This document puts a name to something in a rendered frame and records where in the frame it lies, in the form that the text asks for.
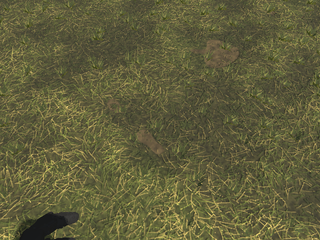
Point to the robot left hand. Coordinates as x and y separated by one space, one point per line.
47 224

